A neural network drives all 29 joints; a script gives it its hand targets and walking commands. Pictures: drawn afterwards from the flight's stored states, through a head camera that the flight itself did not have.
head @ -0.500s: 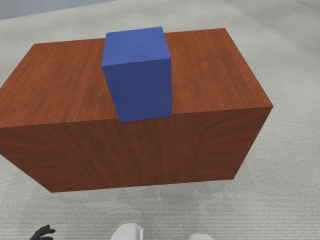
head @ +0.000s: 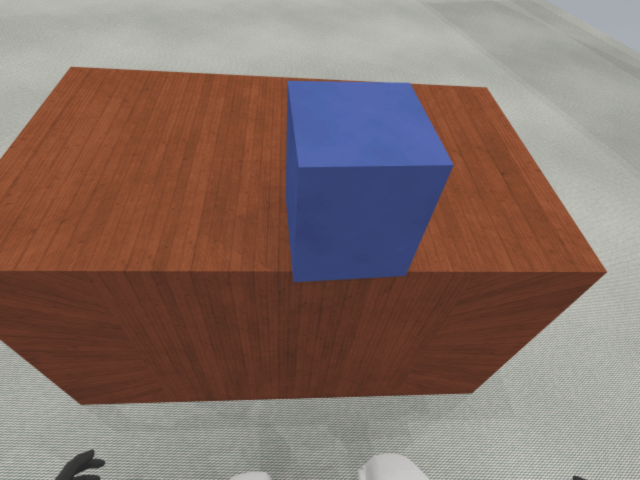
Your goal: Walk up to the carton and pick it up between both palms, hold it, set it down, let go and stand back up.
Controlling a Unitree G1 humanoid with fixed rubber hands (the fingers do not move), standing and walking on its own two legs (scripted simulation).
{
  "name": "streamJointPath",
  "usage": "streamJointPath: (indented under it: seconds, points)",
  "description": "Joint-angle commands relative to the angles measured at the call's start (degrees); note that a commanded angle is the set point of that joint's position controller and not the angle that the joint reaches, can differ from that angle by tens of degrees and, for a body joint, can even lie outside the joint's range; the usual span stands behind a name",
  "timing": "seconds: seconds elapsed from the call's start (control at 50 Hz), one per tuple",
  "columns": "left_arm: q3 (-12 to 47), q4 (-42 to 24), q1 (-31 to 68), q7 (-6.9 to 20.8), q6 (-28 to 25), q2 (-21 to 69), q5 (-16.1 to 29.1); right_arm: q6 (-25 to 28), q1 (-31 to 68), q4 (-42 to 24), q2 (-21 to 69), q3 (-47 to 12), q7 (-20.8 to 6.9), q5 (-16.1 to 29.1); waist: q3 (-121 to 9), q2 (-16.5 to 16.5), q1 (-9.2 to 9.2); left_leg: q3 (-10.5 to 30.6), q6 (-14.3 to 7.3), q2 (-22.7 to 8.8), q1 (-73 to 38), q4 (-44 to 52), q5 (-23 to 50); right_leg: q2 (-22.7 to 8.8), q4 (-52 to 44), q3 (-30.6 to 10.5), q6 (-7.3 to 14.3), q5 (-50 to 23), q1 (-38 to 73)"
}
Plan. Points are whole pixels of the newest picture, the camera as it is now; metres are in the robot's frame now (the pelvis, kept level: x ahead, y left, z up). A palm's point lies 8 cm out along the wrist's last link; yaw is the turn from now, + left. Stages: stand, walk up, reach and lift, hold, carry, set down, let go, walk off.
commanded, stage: walk up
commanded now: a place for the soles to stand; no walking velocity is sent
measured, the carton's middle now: (350, 184) +0.54 -0.05 +0.05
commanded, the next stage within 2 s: none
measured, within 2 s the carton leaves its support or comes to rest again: neither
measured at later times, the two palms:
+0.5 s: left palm out of the picture +0.11 +0.24 -0.05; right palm out of the picture +0.05 -0.40 -0.09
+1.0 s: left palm out of the picture +0.12 +0.28 -0.07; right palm out of the picture +0.06 -0.36 -0.07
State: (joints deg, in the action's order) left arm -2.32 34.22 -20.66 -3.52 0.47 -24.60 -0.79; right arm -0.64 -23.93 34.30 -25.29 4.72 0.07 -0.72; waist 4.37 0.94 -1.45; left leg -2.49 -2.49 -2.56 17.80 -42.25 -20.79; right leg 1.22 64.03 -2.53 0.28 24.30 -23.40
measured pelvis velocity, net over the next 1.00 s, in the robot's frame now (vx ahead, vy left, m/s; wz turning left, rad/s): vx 0.01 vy -0.03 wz -0.03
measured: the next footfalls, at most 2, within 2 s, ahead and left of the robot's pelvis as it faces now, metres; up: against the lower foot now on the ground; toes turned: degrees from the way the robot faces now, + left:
right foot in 0.40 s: +0.09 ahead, -0.17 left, +0.00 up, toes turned -1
left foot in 0.90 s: +0.04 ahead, +0.09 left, +0.00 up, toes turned +0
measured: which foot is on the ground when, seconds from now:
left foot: down 0.00-0.42, up 0.44-0.88, down 0.90-1.00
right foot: up 0.00-0.38, down 0.40-1.00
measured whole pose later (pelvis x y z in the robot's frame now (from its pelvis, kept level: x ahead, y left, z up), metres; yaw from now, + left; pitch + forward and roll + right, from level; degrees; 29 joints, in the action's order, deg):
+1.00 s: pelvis +0.01 -0.03 +0.00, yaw -2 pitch -2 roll -1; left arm -2.3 34.2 -19.0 -3.0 0.7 -24.3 0.2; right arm -0.7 -22.6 34.3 -25.7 3.9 -0.5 -0.7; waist 4.6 0.5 -1.4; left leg -0.7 -0.3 -2.1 14.0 -37.5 -21.0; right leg 0.8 38.4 -2.7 0.1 20.1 -20.7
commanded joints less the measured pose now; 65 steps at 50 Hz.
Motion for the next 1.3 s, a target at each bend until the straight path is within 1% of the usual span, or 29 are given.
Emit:
streamJointPath:
  seconds: [0.0,0.08,0.24,0.28,0.3,0.34,0.36,0.38,0.4,0.42,0.44,0.46,0.52,0.56,0.6,0.64,0.68,0.76,0.8,0.84,0.86,0.9,0.92,0.94,0.98,1.04,1.06,1.12,1.28]
  points:
    - [-2.7,-1.3,-0.9,-0.5,0.9,-8.8,0.2,1.0,-3.7,-4.4,-11.4,3.2,1.3,-0.7,1.2,5.8,-1.1,10.9,5.1,-9.2,-14.4,17.7,43.1,1.2,1.5,-4.6,-0.8,-3.7,-11.0]
    - [-2.7,-1.9,1.6,-0.4,1.5,-8.3,0.1,0.4,-4.6,-4.9,-11.2,3.3,1.8,-1.1,1.1,6.3,-2.1,11.6,2.5,-9.8,-17.1,17.3,41.6,1.2,-1.3,-3.6,-1.0,-2.8,-12.3]
    - [-3.3,-3.6,5.1,0.3,1.0,-9.8,0.2,0.4,-0.6,-6.0,-11.7,3.2,1.4,-2.0,4.8,6.6,-2.77,16.8,-6.5,-13.5,-10.3,21.4,9.5,-1.0,-9.5,-2.6,-1.0,2.9,-10.1]
    - [-3.1,-3.5,4.7,0.7,0.5,-9.9,0.2,0.3,1.8,-6.1,-11.9,3.1,0.9,-2.1,5.1,7.6,-1.97,14.9,-8.2,-13.4,-6.6,20.0,4.7,-2.1,-15.3,-0.1,-0.7,4.4,-5.6]
    - [-3.1,-2.5,3.9,0.8,0.4,-9.7,0.4,0.3,6.1,-6.5,-10.7,2.4,0.6,-1.6,5.1,6.5,-0.27,12.5,-8.1,-12.6,-1.1,17.7,5.9,-3.1,-20.2,0.6,-0.5,2.5,0.6]
    - [-3.3,-0.4,-0.4,0.6,-0.4,-9.9,0.2,-0.1,10.4,-6.7,-9.8,1.7,-0.1,-0.4,2.1,5.8,3.4,7.6,-5.1,-10.0,6.1,10.4,4.9,-2.1,-30.6,1.5,0.5,-10.3,14.6]
    - [-3.8,-0.1,-1.1,0.4,-0.7,-11.6,-0.2,-0.3,8.5,-5.7,-8.0,1.2,-0.3,-0.1,0.6,0.7,3.68,5.9,-2.6,-8.0,7.9,3.4,0.9,-3.3,-34.4,-4.6,0.8,-12.3,17.9]
    - [-4.4,-0.7,-0.5,0.2,-1.0,-14.7,-0.6,-0.4,6.7,-5.2,-5.8,0.5,-0.4,0.4,-0.2,-10.2,3.3,2.6,1.0,-3.9,10.8,-5.6,-6.1,-11.5,-40.0,-19.8,3.0,-9.8,16.7]
    - [-4.4,-3.1,1.8,0.0,-1.5,-16.0,-0.6,-1.2,4.4,-4.8,-7.4,1.0,-0.4,0.6,0.8,-10.4,1.7,5.1,3.4,0.0,9.5,-10.7,-12.8,-18.4,-47.0,-33.9,5.8,5.5,7.2]
    - [-4.5,-4.2,5.4,0.0,-1.6,-16.2,-0.5,-1.9,2.7,-4.0,-10.1,2.1,-0.1,0.1,4.2,-7.9,0.09,7.3,3.4,-1.0,9.1,-12.5,-12.7,-18.6,-49.9,-34.7,7.3,20.4,1.3]
    - [-4.7,-4.1,5.6,-0.2,-1.7,-16.1,-0.4,-2.4,3.3,-4.1,-11.6,3.2,0.0,0.0,6.6,-8.7,1.1,7.8,2.5,-1.4,9.3,-12.1,-12.2,-17.6,-52.2,-34.5,6.1,29.8,-2.1]
    - [-4.5,-3.8,6.2,-0.3,-1.7,-15.3,0.0,-2.6,2.5,-3.6,-11.7,3.5,-0.4,0.0,8.1,-9.5,0.8,7.6,2.3,-1.6,9.7,-12.7,-9.7,-15.6,-52.7,-33.3,4.5,31.8,-2.5]
    - [-4.3,-3.4,3.9,0.0,-2.4,-14.8,0.6,-2.4,1.7,-1.5,-10.5,3.6,-1.1,0.0,4.7,-9.6,0.88,7.7,2.1,-0.9,10.5,-13.6,-5.1,-12.4,-50.3,-28.6,0.4,19.7,3.7]
    - [-4.3,-3.4,3.2,-0.1,-2.5,-14.3,0.5,-2.2,0.9,-0.4,-9.6,3.1,-1.0,-0.1,1.2,-8.6,0.93,8.0,2.6,-0.4,10.6,-14.5,-4.7,-12.5,-48.2,-26.8,-0.4,9.9,7.9]
    - [-4.4,-3.3,2.4,-0.3,-2.2,-14.0,0.5,-2.5,1.3,0.1,-9.0,2.6,-0.9,-0.1,0.4,-7.7,1.2,7.8,2.9,-0.4,10.4,-14.4,-4.4,-12.0,-48.1,-25.0,-1.4,7.8,9.0]
    - [-4.5,-3.4,2.6,-0.3,-1.8,-14.0,0.2,-3.0,0.3,0.3,-9.2,2.5,-1.0,0.2,0.6,-8.6,1.25,6.9,2.8,0.2,8.9,-12.8,-5.0,-11.4,-50.8,-24.5,-1.4,18.5,7.0]
    - [-4.6,-3.7,2.5,-0.4,-1.4,-14.2,0.2,-3.4,0.2,0.1,-9.4,2.3,-1.2,0.2,2.1,-9.8,1.54,5.4,2.4,0.6,7.3,-9.6,-7.8,-11.7,-51.8,-24.0,0.1,21.5,4.6]
    - [-4.4,-3.9,4.0,0.1,-0.7,-14.7,-0.1,-2.4,-0.7,0.2,-8.9,1.9,-1.2,0.5,0.7,-11.8,0.94,3.1,1.0,1.0,1.1,-0.5,-13.0,-12.2,-49.1,-20.1,3.3,16.0,2.1]
    - [-4.2,-4.1,5.5,0.5,-0.2,-14.8,0.0,-1.8,-1.8,0.7,-8.8,1.6,-1.1,0.6,0.0,-12.2,0.27,1.7,-0.1,1.2,-3.7,4.5,-10.0,-12.3,-47.6,-18.5,4.7,13.1,-0.2]
    - [-3.6,-4.3,8.1,0.9,0.4,-14.0,0.5,-0.8,-2.8,1.1,-8.6,1.5,-0.9,0.7,0.7,-10.7,-1.49,0.2,-0.5,0.9,-10.6,14.0,0.5,-10.0,-42.8,-13.9,4.7,11.5,-4.2]
    - [-3.1,-4.1,8.3,1.1,0.3,-12.4,0.8,-0.2,-2.8,1.3,-9.5,1.6,-0.6,0.4,0.9,-7.6,-1.62,3.4,-0.8,-1.2,-12.7,16.4,3.7,-9.0,-38.6,-12.1,3.6,8.9,-6.4]
    - [-2.1,-4.4,7.2,1.7,-0.1,-9.4,1.9,0.9,2.3,-0.2,-12.1,1.9,-0.2,-0.1,1.7,3.5,0.58,21.4,-4.3,-12.8,-3.9,26.6,-9.6,-2.0,-25.1,-6.1,0.7,1.1,-3.3]
    - [-2.1,-4.4,6.3,1.7,0.0,-8.7,1.9,1.6,7.7,-1.8,-12.0,1.5,0.1,0.0,4.7,4.6,2.46,23.7,-5.2,-15.7,1.5,28.7,-10.3,0.5,-22.0,-3.7,-0.1,0.0,-1.4]
    - [-3.0,-3.6,5.2,1.6,0.2,-10.7,1.5,2.1,9.8,-2.6,-11.7,1.2,0.2,0.1,4.7,3.8,2.09,21.9,-6.5,-15.6,4.9,27.1,-11.7,-0.5,-19.2,-3.9,-0.1,1.5,2.4]
    - [-2.8,-2.6,3.7,2.1,-0.3,-10.2,1.4,2.6,11.3,-2.8,-11.3,1.1,0.0,0.3,2.4,4.8,3.42,12.5,-4.8,-11.0,2.2,20.1,4.7,-2.0,-25.6,-2.5,0.4,-5.9,7.2]
    - [-2.5,-2.2,6.9,1.7,-1.6,-12.7,1.1,2.1,7.8,-2.0,-10.4,0.8,-0.3,1.7,-6.1,3.7,0.59,6.4,-1.3,-6.6,-5.8,9.7,24.0,-5.4,-30.1,-4.7,1.5,-27.8,11.8]
    - [-2.4,-2.1,8.1,1.5,-1.6,-13.3,1.1,1.9,7.0,-1.8,-10.2,0.4,-0.3,2.0,-7.1,3.0,0.02,7.0,-0.5,-6.6,-6.0,9.4,23.9,-6.1,-29.1,-5.5,2.1,-30.0,11.9]
    - [-2.4,-2.4,8.8,1.6,-1.4,-12.5,1.3,1.4,7.4,-1.7,-9.9,0.1,-0.1,1.7,-6.5,1.6,0.55,8.1,-0.2,-7.2,-4.8,13.7,11.0,-7.3,-30.2,-7.2,2.9,-23.5,11.1]
    - [-2.3,-1.1,9.9,1.5,-1.6,-12.5,1.4,1.3,10.2,-1.3,-10.3,0.4,-0.4,1.6,-7.8,0.9,0.94,6.1,-0.3,-7.0,-6.1,12.2,15.7,-7.4,-30.4,-6.2,2.4,-28.9,12.2]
